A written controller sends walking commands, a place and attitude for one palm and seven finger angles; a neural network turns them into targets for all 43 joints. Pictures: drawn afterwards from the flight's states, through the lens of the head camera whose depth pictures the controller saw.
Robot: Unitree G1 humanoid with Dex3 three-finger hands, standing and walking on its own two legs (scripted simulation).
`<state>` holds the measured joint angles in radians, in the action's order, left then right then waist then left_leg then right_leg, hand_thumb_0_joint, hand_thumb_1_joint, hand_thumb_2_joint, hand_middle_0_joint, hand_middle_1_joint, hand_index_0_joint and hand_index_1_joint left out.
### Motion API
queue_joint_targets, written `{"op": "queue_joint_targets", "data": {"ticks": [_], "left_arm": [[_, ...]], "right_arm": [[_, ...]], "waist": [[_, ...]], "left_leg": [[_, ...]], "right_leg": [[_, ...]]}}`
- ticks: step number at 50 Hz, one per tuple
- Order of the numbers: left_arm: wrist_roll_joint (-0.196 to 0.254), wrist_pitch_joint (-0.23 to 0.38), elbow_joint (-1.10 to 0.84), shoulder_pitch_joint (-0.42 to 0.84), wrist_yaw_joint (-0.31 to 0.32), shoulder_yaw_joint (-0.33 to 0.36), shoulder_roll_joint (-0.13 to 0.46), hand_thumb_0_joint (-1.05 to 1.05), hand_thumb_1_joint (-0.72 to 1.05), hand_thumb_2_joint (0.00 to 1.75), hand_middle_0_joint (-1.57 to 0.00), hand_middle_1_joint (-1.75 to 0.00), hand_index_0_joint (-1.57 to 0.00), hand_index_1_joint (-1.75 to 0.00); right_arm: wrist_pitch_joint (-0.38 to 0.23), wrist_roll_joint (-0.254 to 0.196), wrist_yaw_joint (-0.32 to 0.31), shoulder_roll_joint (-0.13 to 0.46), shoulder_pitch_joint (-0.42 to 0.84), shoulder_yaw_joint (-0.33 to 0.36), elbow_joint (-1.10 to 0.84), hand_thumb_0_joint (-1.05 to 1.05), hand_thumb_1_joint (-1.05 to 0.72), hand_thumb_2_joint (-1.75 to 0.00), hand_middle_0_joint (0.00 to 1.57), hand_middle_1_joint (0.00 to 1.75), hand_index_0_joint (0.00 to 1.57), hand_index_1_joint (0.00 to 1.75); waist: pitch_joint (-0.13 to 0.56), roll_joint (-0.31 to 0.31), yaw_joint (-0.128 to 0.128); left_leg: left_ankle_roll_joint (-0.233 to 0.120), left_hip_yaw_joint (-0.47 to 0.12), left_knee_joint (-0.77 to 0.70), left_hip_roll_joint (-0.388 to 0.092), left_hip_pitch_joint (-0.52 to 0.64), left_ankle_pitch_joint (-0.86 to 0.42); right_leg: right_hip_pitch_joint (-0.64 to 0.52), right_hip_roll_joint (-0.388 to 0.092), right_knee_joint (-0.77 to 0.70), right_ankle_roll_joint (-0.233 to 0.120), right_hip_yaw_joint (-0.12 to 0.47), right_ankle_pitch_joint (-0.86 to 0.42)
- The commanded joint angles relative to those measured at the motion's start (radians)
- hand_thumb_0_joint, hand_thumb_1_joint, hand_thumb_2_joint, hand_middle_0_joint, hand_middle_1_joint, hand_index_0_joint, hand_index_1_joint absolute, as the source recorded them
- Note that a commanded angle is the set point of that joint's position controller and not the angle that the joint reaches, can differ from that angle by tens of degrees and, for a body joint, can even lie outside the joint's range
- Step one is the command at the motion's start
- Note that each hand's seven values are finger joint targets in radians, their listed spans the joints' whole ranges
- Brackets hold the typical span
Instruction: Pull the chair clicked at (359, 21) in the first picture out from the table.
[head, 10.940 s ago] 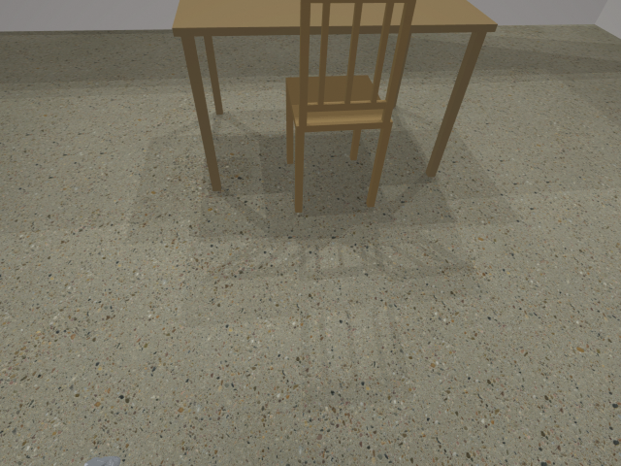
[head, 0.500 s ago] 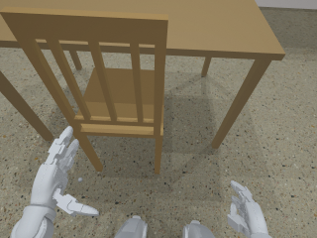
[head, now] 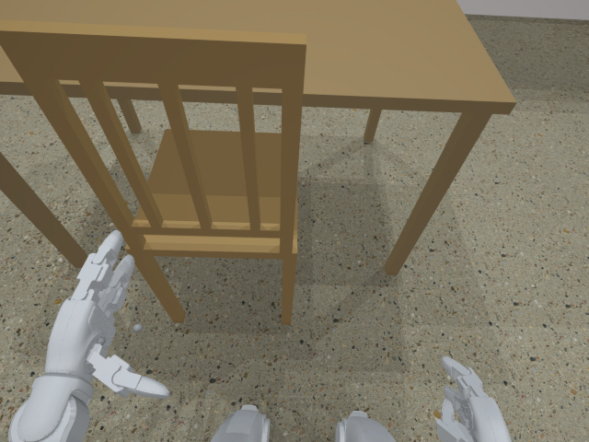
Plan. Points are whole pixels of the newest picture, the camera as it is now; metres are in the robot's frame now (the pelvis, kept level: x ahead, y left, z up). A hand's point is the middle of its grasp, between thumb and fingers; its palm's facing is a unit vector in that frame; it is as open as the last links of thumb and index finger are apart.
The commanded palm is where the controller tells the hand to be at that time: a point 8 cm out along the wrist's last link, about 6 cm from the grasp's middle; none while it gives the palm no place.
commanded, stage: raise the hand toward the chair's back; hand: left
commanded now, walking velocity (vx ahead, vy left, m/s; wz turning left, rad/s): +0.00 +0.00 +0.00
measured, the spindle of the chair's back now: (191, 168) +0.52 +0.21 +0.03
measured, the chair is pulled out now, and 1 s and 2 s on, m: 0.00 0.00 0.00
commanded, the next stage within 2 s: aim the fingers beside a spindle in 0.24 s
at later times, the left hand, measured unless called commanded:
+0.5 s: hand (142, 326) +0.25 +0.20 +0.04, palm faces +0.04 -1.00 -0.04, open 16.9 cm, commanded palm +0.23 +0.26 +0.04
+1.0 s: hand (170, 291) +0.30 +0.19 +0.02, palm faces +0.03 -1.00 -0.04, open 16.9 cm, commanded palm +0.28 +0.24 +0.03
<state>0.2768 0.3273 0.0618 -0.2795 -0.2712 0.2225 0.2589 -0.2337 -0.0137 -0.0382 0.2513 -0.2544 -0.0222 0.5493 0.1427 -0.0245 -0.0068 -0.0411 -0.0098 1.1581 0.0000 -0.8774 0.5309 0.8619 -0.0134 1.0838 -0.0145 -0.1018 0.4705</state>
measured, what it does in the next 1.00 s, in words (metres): stands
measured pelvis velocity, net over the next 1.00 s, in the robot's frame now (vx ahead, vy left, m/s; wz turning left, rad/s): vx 0.00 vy -0.01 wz -0.01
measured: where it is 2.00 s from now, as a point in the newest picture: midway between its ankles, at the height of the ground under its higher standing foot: outside the picture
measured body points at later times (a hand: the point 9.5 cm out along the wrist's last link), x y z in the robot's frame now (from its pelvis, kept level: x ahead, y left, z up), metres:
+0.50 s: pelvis +0.00 +0.00 +0.00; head +0.06 +0.01 +0.44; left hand +0.24 +0.26 +0.05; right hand +0.18 -0.23 -0.08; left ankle +0.02 +0.09 -0.65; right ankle +0.03 -0.12 -0.65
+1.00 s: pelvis +0.00 -0.01 -0.01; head +0.08 +0.00 +0.43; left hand +0.29 +0.24 +0.03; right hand +0.16 -0.25 -0.10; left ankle +0.02 +0.09 -0.65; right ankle +0.03 -0.12 -0.65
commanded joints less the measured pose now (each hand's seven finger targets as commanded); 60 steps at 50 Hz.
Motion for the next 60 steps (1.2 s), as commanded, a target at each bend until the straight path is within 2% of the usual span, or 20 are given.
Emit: {"op": "queue_joint_targets", "data": {"ticks": [1, 2, 3, 5, 8, 10, 17, 18, 22, 26, 30, 36, 41, 43, 44, 46, 51, 53, 55, 60], "left_arm": [[0.016, 0.085, -0.213, 0.072, 0.010, 0.073, 0.135, 0.00, -0.50, 0.30, -0.06, -0.08, -0.06, -0.08], [0.015, 0.089, -0.222, 0.076, 0.009, 0.075, 0.143, 0.00, -0.50, 0.30, -0.06, -0.08, -0.06, -0.08], [0.016, 0.087, -0.208, 0.074, 0.008, 0.081, 0.147, 0.00, -0.50, 0.30, -0.06, -0.08, -0.06, -0.08], [0.013, 0.090, -0.217, 0.076, 0.006, 0.069, 0.139, 0.00, -0.50, 0.30, -0.06, -0.08, -0.06, -0.08], [0.014, 0.083, -0.205, 0.074, 0.002, 0.068, 0.137, 0.00, -0.50, 0.30, -0.06, -0.08, -0.06, -0.08], [0.009, 0.080, -0.212, 0.080, 0.002, 0.064, 0.137, 0.00, -0.50, 0.30, -0.06, -0.08, -0.06, -0.08], [0.015, 0.080, -0.209, 0.087, 0.001, 0.065, 0.131, 0.00, -0.50, 0.30, -0.06, -0.08, -0.06, -0.08], [0.014, 0.077, -0.190, 0.096, -0.001, 0.058, 0.131, 0.00, -0.50, 0.30, -0.06, -0.08, -0.06, -0.08], [0.008, 0.094, -0.174, 0.167, -0.004, 0.061, 0.136, 0.00, -0.50, 0.30, -0.06, -0.08, -0.06, -0.08], [0.005, 0.096, -0.164, 0.190, -0.003, 0.066, 0.146, 0.00, -0.50, 0.30, -0.06, -0.08, -0.06, -0.08], [-0.006, 0.086, -0.132, 0.231, 0.006, 0.048, 0.132, 0.00, -0.50, 0.30, -0.06, -0.08, -0.06, -0.08], [-0.019, 0.088, -0.071, 0.316, 0.034, 0.069, 0.149, 0.00, -0.50, 0.30, -0.06, -0.08, -0.06, -0.08], [-0.021, 0.101, -0.068, 0.319, 0.035, 0.053, 0.132, 0.00, -0.50, 0.30, -0.06, -0.08, -0.06, -0.08], [-0.021, 0.100, -0.026, 0.304, 0.035, 0.083, 0.156, 0.00, -0.50, 0.30, -0.06, -0.08, -0.06, -0.08], [-0.022, 0.097, -0.001, 0.314, 0.033, 0.070, 0.141, 0.00, -0.50, 0.30, -0.06, -0.08, -0.06, -0.08], [-0.026, 0.101, 0.013, 0.380, 0.035, 0.062, 0.136, 0.00, -0.50, 0.30, -0.06, -0.08, -0.06, -0.08], [-0.032, 0.124, 0.026, 0.442, 0.047, 0.070, 0.147, 0.00, -0.50, 0.30, -0.06, -0.08, -0.06, -0.08], [-0.041, 0.133, 0.016, 0.491, 0.050, 0.047, 0.138, 0.00, -0.50, 0.30, -0.06, -0.08, -0.06, -0.08], [-0.043, 0.132, 0.047, 0.480, 0.054, 0.051, 0.137, 0.00, -0.50, 0.30, -0.06, -0.08, -0.06, -0.08], [-0.056, 0.134, 0.090, 0.540, 0.072, 0.048, 0.136, 0.00, -0.50, 0.30, -0.06, -0.08, -0.06, -0.08]], "right_arm": [[-0.057, -0.004, -0.009, 0.132, 0.047, 0.055, -0.147, 0.00, -0.90, -0.90, 0.20, 0.30, 0.20, 0.30], [-0.058, -0.002, -0.009, 0.134, 0.049, 0.056, -0.148, 0.00, -0.90, -0.90, 0.20, 0.30, 0.20, 0.30], [-0.056, -0.003, -0.010, 0.134, 0.047, 0.055, -0.147, 0.00, -0.90, -0.90, 0.20, 0.30, 0.20, 0.30], [-0.058, -0.005, -0.010, 0.133, 0.051, 0.053, -0.148, 0.00, -0.90, -0.90, 0.20, 0.30, 0.20, 0.30], [-0.056, -0.005, -0.012, 0.134, 0.051, 0.053, -0.148, 0.00, -0.90, -0.90, 0.20, 0.30, 0.20, 0.30], [-0.056, -0.006, -0.013, 0.134, 0.052, 0.052, -0.151, 0.00, -0.90, -0.90, 0.20, 0.30, 0.20, 0.30], [-0.059, -0.005, -0.018, 0.131, 0.054, 0.049, -0.149, 0.00, -0.90, -0.90, 0.20, 0.30, 0.20, 0.30], [-0.058, -0.004, -0.019, 0.134, 0.054, 0.047, -0.148, 0.00, -0.90, -0.90, 0.20, 0.30, 0.20, 0.30], [-0.065, -0.001, -0.021, 0.135, 0.052, 0.046, -0.133, 0.00, -0.90, -0.90, 0.20, 0.30, 0.20, 0.30], [-0.066, 0.000, -0.018, 0.137, 0.043, 0.050, -0.127, 0.00, -0.90, -0.90, 0.20, 0.30, 0.20, 0.30], [-0.059, 0.001, -0.016, 0.141, 0.043, 0.049, -0.125, 0.00, -0.90, -0.90, 0.20, 0.30, 0.20, 0.30], [-0.043, 0.005, -0.013, 0.143, 0.038, 0.049, -0.121, 0.00, -0.90, -0.90, 0.20, 0.30, 0.20, 0.30], [-0.034, 0.009, -0.005, 0.139, 0.030, 0.053, -0.122, 0.00, -0.90, -0.90, 0.20, 0.30, 0.20, 0.30], [-0.024, 0.009, -0.005, 0.145, 0.024, 0.055, -0.117, 0.00, -0.90, -0.90, 0.20, 0.30, 0.20, 0.30], [-0.018, 0.009, -0.003, 0.144, 0.028, 0.053, -0.118, 0.00, -0.90, -0.90, 0.20, 0.30, 0.20, 0.30], [-0.013, 0.007, -0.004, 0.144, 0.030, 0.054, -0.109, 0.00, -0.90, -0.90, 0.20, 0.30, 0.20, 0.30], [-0.007, 0.010, -0.007, 0.147, 0.023, 0.057, -0.099, 0.00, -0.90, -0.90, 0.20, 0.30, 0.20, 0.30], [-0.006, 0.012, -0.008, 0.147, 0.023, 0.057, -0.093, 0.00, -0.90, -0.90, 0.20, 0.30, 0.20, 0.30], [0.000, 0.013, -0.006, 0.149, 0.019, 0.058, -0.091, 0.00, -0.90, -0.90, 0.20, 0.30, 0.20, 0.30], [0.017, 0.014, -0.002, 0.148, 0.023, 0.058, -0.085, 0.00, -0.90, -0.90, 0.20, 0.30, 0.20, 0.30]], "waist": [[0.209, -0.046, 0.005], [0.219, -0.060, 0.006], [0.212, -0.037, 0.004], [0.209, -0.064, 0.006], [0.205, -0.037, 0.001], [0.204, -0.056, 0.000], [0.203, -0.026, -0.003], [0.195, -0.006, -0.010], [0.208, -0.051, -0.013], [0.250, -0.052, -0.008], [0.244, -0.061, -0.012], [0.261, -0.024, -0.013], [0.325, -0.043, -0.004], [0.312, -0.001, -0.007], [0.292, 0.007, -0.009], [0.274, -0.011, -0.020], [0.319, -0.010, -0.022], [0.343, -0.038, -0.031], [0.346, -0.017, -0.028], [0.342, -0.024, -0.033]], "left_leg": [[0.034, -0.066, -0.214, 0.000, 0.142, -0.234], [0.033, -0.064, -0.210, 0.001, 0.143, -0.234], [0.032, -0.066, -0.209, 0.000, 0.135, -0.232], [0.034, -0.068, -0.215, 0.000, 0.145, -0.225], [0.030, -0.068, -0.214, 0.000, 0.138, -0.216], [0.032, -0.072, -0.220, -0.001, 0.147, -0.207], [0.026, -0.066, -0.212, 0.003, 0.127, -0.187], [0.022, -0.065, -0.202, 0.003, 0.113, -0.182], [0.025, -0.062, -0.185, 0.004, 0.110, -0.188], [0.028, -0.063, -0.177, 0.001, 0.126, -0.235], [0.028, -0.063, -0.172, 0.001, 0.113, -0.235], [0.026, -0.057, -0.162, 0.001, 0.079, -0.213], [0.028, -0.048, -0.148, 0.001, 0.108, -0.285], [0.024, -0.046, -0.138, 0.000, 0.076, -0.286], [0.022, -0.041, -0.138, 0.001, 0.056, -0.264], [0.022, -0.040, -0.133, 0.000, 0.045, -0.224], [0.021, -0.039, -0.117, 0.001, 0.047, -0.238], [0.023, -0.045, -0.111, -0.003, 0.070, -0.260], [0.024, -0.045, -0.111, -0.002, 0.064, -0.260], [0.025, -0.044, -0.105, -0.002, 0.050, -0.245]], "right_leg": [[-0.134, 0.026, -0.138, -0.023, 0.035, -0.119], [-0.136, 0.025, -0.138, -0.024, 0.039, -0.120], [-0.137, 0.028, -0.136, -0.025, 0.037, -0.118], [-0.130, 0.025, -0.137, -0.025, 0.038, -0.110], [-0.128, 0.028, -0.142, -0.023, 0.037, -0.105], [-0.120, 0.025, -0.141, -0.022, 0.034, -0.097], [-0.134, 0.024, -0.152, -0.019, 0.041, -0.087], [-0.126, 0.027, -0.150, -0.018, 0.044, -0.084], [-0.101, 0.021, -0.135, -0.020, 0.048, -0.089], [-0.111, 0.020, -0.122, -0.021, 0.048, -0.127], [-0.089, 0.019, -0.113, -0.020, 0.047, -0.125], [-0.089, 0.018, -0.104, -0.020, 0.053, -0.113], [-0.112, 0.015, -0.087, -0.020, 0.058, -0.182], [-0.111, 0.019, -0.083, -0.019, 0.059, -0.191], [-0.108, 0.017, -0.087, -0.017, 0.063, -0.179], [-0.078, 0.016, -0.088, -0.016, 0.067, -0.143], [-0.083, 0.015, -0.077, -0.016, 0.072, -0.156], [-0.060, 0.015, -0.062, -0.018, 0.069, -0.165], [-0.066, 0.014, -0.063, -0.016, 0.069, -0.170], [-0.041, 0.013, -0.055, -0.016, 0.069, -0.157]]}}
